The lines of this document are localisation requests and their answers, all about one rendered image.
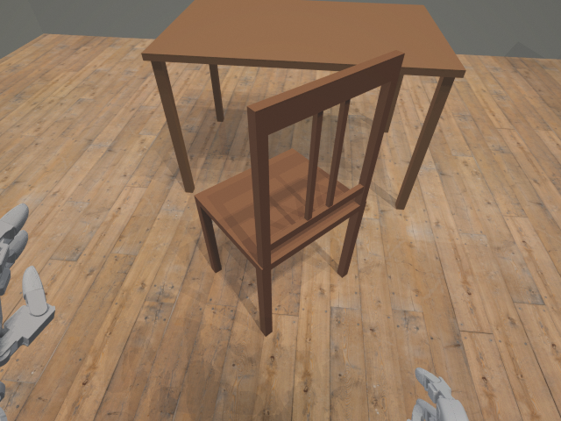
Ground robot left hand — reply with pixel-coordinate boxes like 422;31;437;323
0;203;55;367

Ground robot right hand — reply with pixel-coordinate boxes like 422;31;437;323
407;367;469;421

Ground table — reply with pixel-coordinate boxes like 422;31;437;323
141;0;466;210

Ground chair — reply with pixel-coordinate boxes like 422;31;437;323
195;50;405;336

